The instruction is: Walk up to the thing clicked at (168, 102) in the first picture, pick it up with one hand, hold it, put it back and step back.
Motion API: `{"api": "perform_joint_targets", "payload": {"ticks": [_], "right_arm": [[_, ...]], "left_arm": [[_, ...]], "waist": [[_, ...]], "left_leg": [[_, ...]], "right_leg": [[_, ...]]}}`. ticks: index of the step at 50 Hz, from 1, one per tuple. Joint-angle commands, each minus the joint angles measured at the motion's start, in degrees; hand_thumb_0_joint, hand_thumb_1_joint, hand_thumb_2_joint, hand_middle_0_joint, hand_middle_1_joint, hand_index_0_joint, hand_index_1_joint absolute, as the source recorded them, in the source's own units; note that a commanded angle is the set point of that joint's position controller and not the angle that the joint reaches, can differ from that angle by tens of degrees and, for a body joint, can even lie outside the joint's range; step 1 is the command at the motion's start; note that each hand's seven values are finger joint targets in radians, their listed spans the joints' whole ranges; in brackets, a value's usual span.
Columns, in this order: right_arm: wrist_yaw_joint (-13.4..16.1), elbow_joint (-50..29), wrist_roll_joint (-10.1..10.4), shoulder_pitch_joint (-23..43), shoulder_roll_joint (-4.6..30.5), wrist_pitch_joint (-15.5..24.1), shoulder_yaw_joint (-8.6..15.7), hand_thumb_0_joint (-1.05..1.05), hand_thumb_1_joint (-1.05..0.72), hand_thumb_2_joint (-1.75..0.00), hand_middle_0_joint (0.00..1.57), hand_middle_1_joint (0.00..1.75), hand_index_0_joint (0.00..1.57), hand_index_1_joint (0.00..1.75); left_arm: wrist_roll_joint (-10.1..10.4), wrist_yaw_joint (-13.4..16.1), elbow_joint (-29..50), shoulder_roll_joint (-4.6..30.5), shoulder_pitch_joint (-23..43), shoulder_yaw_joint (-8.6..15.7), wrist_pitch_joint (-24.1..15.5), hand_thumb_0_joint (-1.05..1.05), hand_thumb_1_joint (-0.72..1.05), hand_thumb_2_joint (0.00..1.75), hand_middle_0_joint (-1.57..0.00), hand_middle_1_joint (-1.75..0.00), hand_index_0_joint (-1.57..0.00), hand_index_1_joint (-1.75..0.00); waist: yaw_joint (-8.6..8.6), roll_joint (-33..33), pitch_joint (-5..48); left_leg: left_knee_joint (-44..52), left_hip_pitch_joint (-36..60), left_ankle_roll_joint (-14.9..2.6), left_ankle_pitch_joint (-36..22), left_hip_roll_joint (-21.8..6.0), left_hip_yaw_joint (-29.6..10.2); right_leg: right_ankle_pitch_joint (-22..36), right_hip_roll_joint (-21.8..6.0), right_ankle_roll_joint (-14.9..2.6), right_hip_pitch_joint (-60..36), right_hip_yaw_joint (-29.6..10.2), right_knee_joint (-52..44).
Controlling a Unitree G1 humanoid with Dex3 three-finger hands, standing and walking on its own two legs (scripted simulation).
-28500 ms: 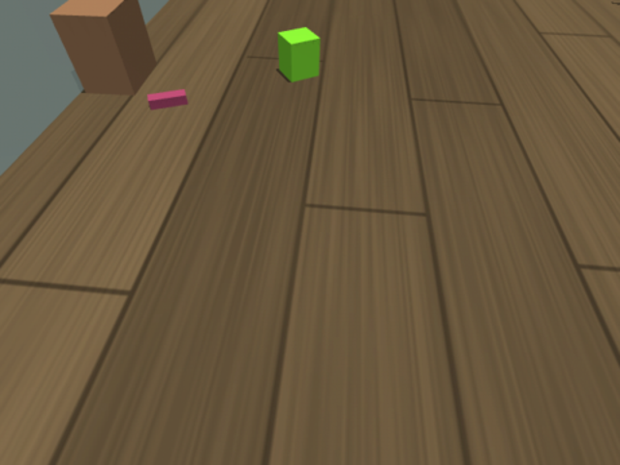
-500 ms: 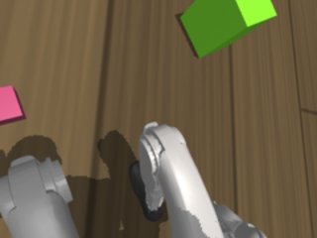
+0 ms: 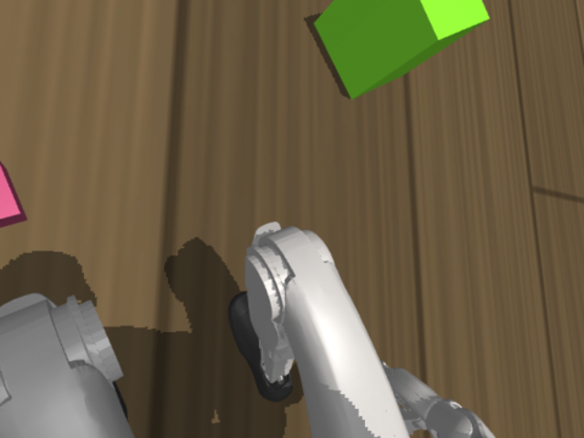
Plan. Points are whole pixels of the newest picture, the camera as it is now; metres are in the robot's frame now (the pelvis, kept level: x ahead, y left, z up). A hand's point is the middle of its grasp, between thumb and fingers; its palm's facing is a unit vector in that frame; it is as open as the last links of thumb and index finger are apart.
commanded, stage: close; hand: left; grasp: from above
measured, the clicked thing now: out of the picture +0.43 +0.33 -0.27
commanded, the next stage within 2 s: settle in 1.28 s
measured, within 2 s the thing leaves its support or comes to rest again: leaves its support in 1.72 s
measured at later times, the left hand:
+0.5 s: hand out of the picture +0.41 +0.32 -0.25, palm faces -0.45 -0.16 -0.88, open 11.4 cm
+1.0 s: hand out of the picture +0.42 +0.32 -0.24, palm faces -0.45 -0.16 -0.88, open 11.1 cm
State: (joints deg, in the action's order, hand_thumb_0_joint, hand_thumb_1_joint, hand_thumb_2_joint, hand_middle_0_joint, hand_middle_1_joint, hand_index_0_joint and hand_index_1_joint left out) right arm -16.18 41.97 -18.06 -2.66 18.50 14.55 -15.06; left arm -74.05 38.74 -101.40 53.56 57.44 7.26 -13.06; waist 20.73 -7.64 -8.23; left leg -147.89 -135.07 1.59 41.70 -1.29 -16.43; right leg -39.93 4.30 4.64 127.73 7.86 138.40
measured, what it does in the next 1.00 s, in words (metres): stands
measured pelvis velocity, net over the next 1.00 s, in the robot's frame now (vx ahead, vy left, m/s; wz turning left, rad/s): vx -0.01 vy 0.00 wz -0.01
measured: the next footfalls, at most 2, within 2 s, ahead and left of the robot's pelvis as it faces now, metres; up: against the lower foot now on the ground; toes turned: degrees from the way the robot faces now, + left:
none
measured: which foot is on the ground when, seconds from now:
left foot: down 0.00-1.00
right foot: down 0.00-1.00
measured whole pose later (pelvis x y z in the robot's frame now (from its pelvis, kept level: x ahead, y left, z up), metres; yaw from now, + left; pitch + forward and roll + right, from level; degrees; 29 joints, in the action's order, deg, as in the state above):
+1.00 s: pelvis -0.01 +0.00 +0.00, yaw +0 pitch +26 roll -14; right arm -15.5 39.9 -17.8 -3.1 18.9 14.3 -17.1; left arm -72.8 38.0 -101.0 54.9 57.6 4.7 -14.4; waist 20.7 -8.0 -9.2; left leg -147.0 -134.0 1.7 41.0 -1.5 -16.9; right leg -38.8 4.5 4.6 126.7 8.4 137.1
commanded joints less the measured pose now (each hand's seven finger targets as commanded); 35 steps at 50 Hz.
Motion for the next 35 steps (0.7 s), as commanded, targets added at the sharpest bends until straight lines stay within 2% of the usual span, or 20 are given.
{"api": "perform_joint_targets", "payload": {"ticks": [1,3,6,8,9,10,12,13,16,17,20,21,22,25,26,27,29,31,34,35], "right_arm": [[0.23,0.20,0.66,-9.39,18.38,0.13,5.06,0.00,-0.90,-0.90,0.20,0.30,0.20,0.30],[0.31,0.08,0.82,-10.09,18.92,0.01,4.87,0.00,-0.90,-0.90,0.20,0.30,0.20,0.30],[0.42,0.09,1.05,-9.56,18.88,-0.25,4.88,0.00,-0.90,-0.90,0.20,0.30,0.20,0.30],[0.28,-0.18,0.58,-9.59,19.17,-0.14,4.96,0.00,-0.90,-0.90,0.20,0.30,0.20,0.30],[0.40,-0.27,0.82,-9.63,19.18,-0.15,4.92,0.00,-0.90,-0.90,0.20,0.30,0.20,0.30],[0.47,0.08,0.80,-10.59,19.21,-0.38,4.74,0.00,-0.89,-0.90,0.20,0.30,0.20,0.30],[0.30,-0.84,0.59,-9.71,18.84,-0.16,4.83,0.00,-0.90,-0.90,0.20,0.30,0.20,0.30],[0.51,-0.02,0.72,-9.76,18.95,-0.47,4.56,0.00,-0.90,-0.90,0.20,0.30,0.20,0.30],[0.33,-0.05,0.77,-9.99,19.08,-0.09,4.80,0.00,-0.90,-0.90,0.20,0.30,0.20,0.30],[0.31,0.02,0.43,-10.40,18.86,-0.21,4.56,0.00,-0.90,-0.90,0.20,0.30,0.20,0.30],[0.42,-0.30,0.70,-9.74,18.99,-0.04,4.34,0.00,-0.90,-0.90,0.20,0.30,0.20,0.30],[0.59,-0.51,0.87,-9.20,19.45,-0.09,4.84,0.00,-0.90,-0.90,0.20,0.30,0.20,0.30],[0.56,-0.83,0.91,-10.27,19.62,-0.09,5.01,0.00,-0.90,-0.90,0.20,0.30,0.20,0.30],[0.66,-0.53,0.87,-9.36,19.12,-0.15,4.69,0.00,-0.90,-0.90,0.20,0.30,0.20,0.30],[0.65,-1.08,1.01,-9.60,19.19,0.00,4.42,0.00,-0.90,-0.90,0.20,0.30,0.20,0.30],[0.87,-0.74,1.08,-9.51,19.51,-0.12,4.76,0.00,-0.90,-0.90,0.20,0.30,0.20,0.30],[0.80,-0.72,0.95,-9.38,19.05,-0.14,4.61,0.00,-0.90,-0.90,0.20,0.30,0.20,0.30],[0.67,-1.36,0.91,-9.77,19.22,-0.20,4.45,0.00,-0.89,-0.90,0.20,0.30,0.20,0.30],[0.69,-1.29,1.20,-9.28,19.59,0.16,4.39,0.00,-0.90,-0.90,0.20,0.30,0.20,0.30],[0.76,-1.10,1.03,-9.79,19.22,0.03,4.06,0.00,-0.90,-0.90,0.20,0.30,0.20,0.30]], "left_arm": [[0.93,0.67,4.22,10.75,11.85,-1.21,-0.49,0.00,-0.23,0.87,-0.25,-0.98,-0.27,-0.96],[0.76,0.70,6.78,13.54,13.26,0.14,-1.04,0.00,-0.21,0.88,-0.28,-0.97,-0.29,-0.95],[0.58,0.93,5.86,12.51,11.52,-0.25,-1.40,0.00,-0.18,0.89,-0.30,-0.96,-0.31,-0.95],[0.32,0.78,4.92,10.54,11.98,-2.02,-1.58,0.00,-0.17,0.85,-0.30,-0.96,-0.32,-0.94],[0.87,0.98,5.07,11.24,12.18,-1.51,-1.74,0.00,-0.16,0.86,-0.31,-0.95,-0.33,-0.93],[0.94,1.52,8.00,13.47,13.29,0.03,-2.14,0.00,-0.14,0.84,-0.31,-0.94,-0.34,-0.92],[0.49,1.01,5.61,9.92,12.30,-2.43,-1.76,0.00,-0.15,0.82,-0.32,-0.93,-0.34,-0.90],[0.48,1.50,4.62,12.43,11.45,-0.93,-1.77,0.00,-0.14,0.84,-0.32,-0.94,-0.34,-0.92],[0.35,1.42,5.48,11.30,12.05,-1.69,-1.64,0.00,-0.10,0.84,-0.36,-0.93,-0.38,-0.91],[0.31,1.50,4.60,11.91,11.39,-0.94,-1.59,0.00,-0.08,0.82,-0.37,-0.91,-0.39,-0.89],[0.50,1.61,6.23,12.74,12.41,-0.84,-1.53,0.00,-0.03,0.81,-0.40,-0.91,-0.42,-0.89],[0.61,1.51,5.05,11.86,11.64,-1.76,-1.24,0.00,-0.03,0.83,-0.41,-0.91,-0.43,-0.89],[0.63,1.42,5.53,12.19,11.89,-0.90,-1.26,0.00,-0.02,0.81,-0.41,-0.91,-0.43,-0.89],[0.62,1.44,4.84,12.03,11.49,-1.39,-1.10,0.00,0.00,0.82,-0.43,-0.89,-0.45,-0.87],[0.55,1.14,3.99,12.05,11.47,-1.88,-1.00,0.00,0.01,0.81,-0.44,-0.90,-0.46,-0.87],[0.93,1.35,5.88,12.59,12.40,-1.13,-1.17,0.00,0.02,0.82,-0.44,-0.91,-0.46,-0.89],[0.60,1.35,4.67,12.04,11.93,-1.43,-1.01,0.00,0.03,0.80,-0.45,-0.89,-0.47,-0.86],[0.53,1.02,3.44,11.15,11.03,-2.05,-0.91,0.00,0.05,0.80,-0.46,-0.88,-0.48,-0.86],[0.74,0.83,3.83,11.63,11.46,-2.46,-0.92,0.00,0.08,0.80,-0.49,-0.87,-0.51,-0.85],[0.91,1.04,4.28,12.38,11.29,-1.37,-1.06,0.00,0.08,0.80,-0.49,-0.88,-0.51,-0.86]], "waist": [[2.11,28.15,34.26],[1.50,28.67,36.73],[1.24,29.06,35.88],[2.15,28.31,34.77],[2.05,27.07,34.53],[1.35,28.49,37.44],[1.97,28.36,35.46],[1.80,27.20,34.99],[2.03,27.22,34.37],[2.08,28.00,34.74],[1.64,27.24,34.60],[2.17,27.09,33.55],[2.11,27.12,34.45],[1.82,27.27,34.55],[2.51,26.56,33.01],[1.86,26.99,34.04],[1.80,27.09,33.35],[2.61,26.14,32.89],[2.27,27.06,32.53],[1.83,27.10,34.01]], "left_leg": [[14.74,27.01,-1.83,-11.18,-1.23,7.61],[15.15,28.58,-1.69,-12.79,-1.40,7.40],[15.51,28.46,-1.38,-13.60,-1.39,7.14],[14.90,27.48,-1.67,-12.75,-1.52,7.39],[15.01,26.92,-1.76,-11.66,-1.43,7.20],[15.74,28.45,-1.60,-13.15,-1.44,7.06],[15.25,28.12,-1.64,-12.62,-1.55,7.23],[15.40,26.92,-1.72,-11.58,-1.70,7.29],[14.64,27.25,-1.76,-12.37,-1.40,7.42],[15.44,27.50,-1.67,-12.35,-1.53,7.31],[15.34,27.05,-1.77,-11.34,-1.47,7.29],[15.59,26.68,-1.71,-10.31,-1.57,7.43],[15.46,27.03,-1.81,-11.29,-1.53,7.38],[15.62,27.26,-1.59,-10.99,-1.63,7.13],[15.24,26.45,-1.78,-10.31,-1.52,7.54],[16.06,26.65,-1.68,-10.37,-1.54,7.20],[16.27,26.77,-1.48,-10.01,-1.52,6.83],[15.88,26.96,-1.63,-10.77,-1.61,6.86],[15.59,27.08,-1.64,-11.39,-1.47,7.09],[16.07,27.70,-1.56,-12.25,-1.55,6.87]], "right_leg": [[15.03,1.31,-5.24,-18.16,7.79,-11.24],[16.36,1.54,-5.19,-19.65,8.04,-11.58],[16.90,1.46,-5.38,-19.44,8.09,-11.04],[16.67,1.84,-5.21,-18.96,7.97,-11.34],[15.74,1.73,-5.18,-19.02,7.90,-11.66],[16.50,1.78,-5.29,-20.46,8.15,-12.10],[16.49,1.83,-5.29,-18.91,8.14,-11.53],[15.59,1.91,-5.17,-19.74,7.94,-12.29],[16.25,1.59,-5.02,-18.61,8.10,-11.59],[16.07,1.87,-5.28,-19.48,8.02,-11.83],[15.19,1.66,-5.02,-18.84,8.21,-12.37],[14.40,1.67,-5.22,-19.06,7.65,-12.45],[15.29,1.80,-5.10,-19.10,7.91,-12.56],[14.86,1.76,-5.25,-18.92,7.88,-12.33],[14.63,1.53,-5.06,-19.01,7.66,-12.43],[14.24,1.67,-5.18,-18.90,7.91,-12.70],[13.82,1.44,-5.29,-17.65,8.29,-12.14],[15.02,1.68,-5.17,-18.46,8.13,-12.13],[15.45,1.49,-5.13,-18.47,7.94,-11.99],[15.76,1.68,-5.15,-19.07,8.23,-12.32]]}}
